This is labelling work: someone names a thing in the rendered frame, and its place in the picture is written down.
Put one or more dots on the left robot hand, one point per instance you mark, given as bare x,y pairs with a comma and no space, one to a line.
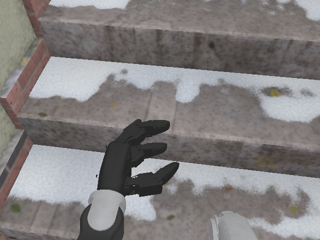
126,152

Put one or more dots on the robot left forearm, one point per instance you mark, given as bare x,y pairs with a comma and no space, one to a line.
103,218

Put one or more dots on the right robot thigh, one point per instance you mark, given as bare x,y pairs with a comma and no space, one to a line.
230,226

